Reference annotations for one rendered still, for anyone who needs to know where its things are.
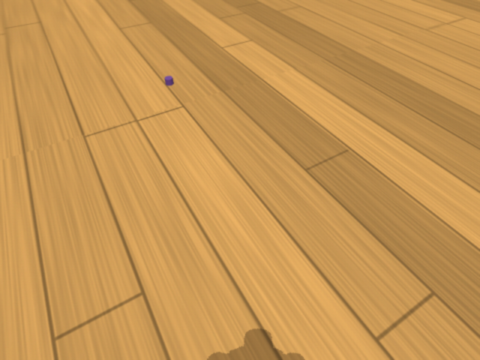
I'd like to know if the tin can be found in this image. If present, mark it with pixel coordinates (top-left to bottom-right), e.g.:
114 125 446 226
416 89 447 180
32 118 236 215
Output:
164 76 174 86

